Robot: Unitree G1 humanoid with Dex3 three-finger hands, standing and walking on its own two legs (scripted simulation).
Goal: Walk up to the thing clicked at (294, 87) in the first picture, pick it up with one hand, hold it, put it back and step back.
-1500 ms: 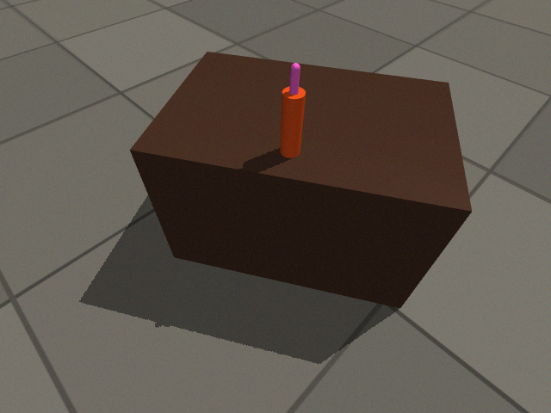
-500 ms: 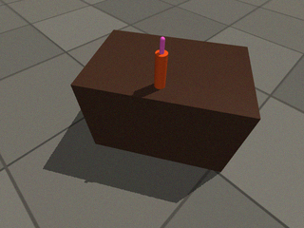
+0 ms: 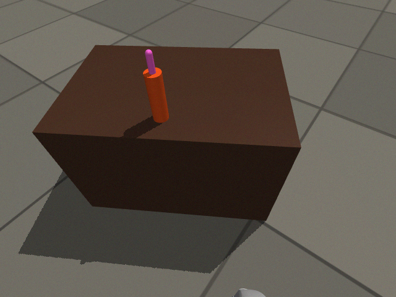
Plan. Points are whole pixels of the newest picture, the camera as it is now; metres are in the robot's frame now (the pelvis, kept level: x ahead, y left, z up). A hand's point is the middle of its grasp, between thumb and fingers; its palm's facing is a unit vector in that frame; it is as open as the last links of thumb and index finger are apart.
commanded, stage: walk up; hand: left
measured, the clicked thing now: (155, 87) +0.72 +0.17 -0.02
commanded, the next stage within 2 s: none
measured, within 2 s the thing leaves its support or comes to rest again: neither
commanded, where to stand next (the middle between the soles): +0.29 -0.01 m, yaw -5 degrees
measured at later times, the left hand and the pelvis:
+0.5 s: hand (101, 240) +0.26 +0.26 -0.13, palm faces -0.15 -0.93 -0.35, open 7.4 cm; pelvis +0.17 -0.01 +0.01, yaw -5 degrees
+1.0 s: hand (131, 197) +0.38 +0.21 -0.14, palm faces -0.09 -0.92 -0.38, open 7.4 cm; pelvis +0.23 -0.03 -0.01, yaw -4 degrees
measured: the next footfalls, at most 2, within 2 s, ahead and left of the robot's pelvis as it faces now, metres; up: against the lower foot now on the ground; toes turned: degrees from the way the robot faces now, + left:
left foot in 0.30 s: +0.24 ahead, +0.11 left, +0.00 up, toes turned +1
right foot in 0.66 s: +0.33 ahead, -0.16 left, +0.00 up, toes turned -4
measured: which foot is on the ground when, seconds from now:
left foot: up 0.00-0.28, down 0.30-0.68, up 0.70-0.94, down 0.96-1.00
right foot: down 0.00-0.34, up 0.36-0.64, down 0.66-1.00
